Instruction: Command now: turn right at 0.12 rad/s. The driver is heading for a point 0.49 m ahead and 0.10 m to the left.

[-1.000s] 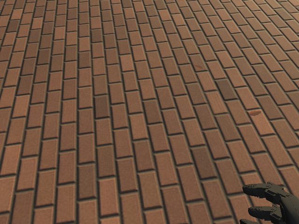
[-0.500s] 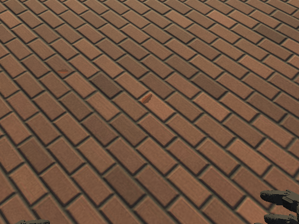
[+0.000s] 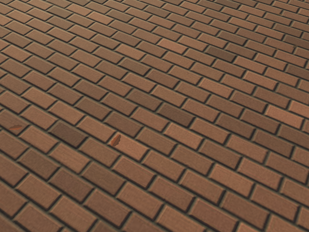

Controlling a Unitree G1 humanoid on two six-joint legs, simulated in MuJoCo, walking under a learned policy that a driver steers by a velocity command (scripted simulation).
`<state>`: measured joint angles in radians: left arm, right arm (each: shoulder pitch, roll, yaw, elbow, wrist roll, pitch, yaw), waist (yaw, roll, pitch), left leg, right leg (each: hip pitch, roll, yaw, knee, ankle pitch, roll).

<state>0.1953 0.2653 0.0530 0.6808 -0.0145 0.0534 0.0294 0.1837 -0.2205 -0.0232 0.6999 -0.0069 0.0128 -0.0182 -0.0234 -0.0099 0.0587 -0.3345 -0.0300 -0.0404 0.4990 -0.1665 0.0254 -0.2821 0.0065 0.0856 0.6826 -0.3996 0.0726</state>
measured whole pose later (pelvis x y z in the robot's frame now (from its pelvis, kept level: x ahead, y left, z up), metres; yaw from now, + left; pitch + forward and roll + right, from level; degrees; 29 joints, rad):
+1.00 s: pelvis +0.27 +0.10 -0.01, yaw +15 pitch +2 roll -1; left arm 0.11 0.29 0.05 0.68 -0.01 -0.06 -0.03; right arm 0.27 -0.28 -0.03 0.67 -0.01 -0.02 -0.03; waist -0.01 0.01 0.07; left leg -0.41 -0.08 -0.10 1.32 -0.46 -0.05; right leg -0.45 0.14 0.02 0.48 -0.06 -0.09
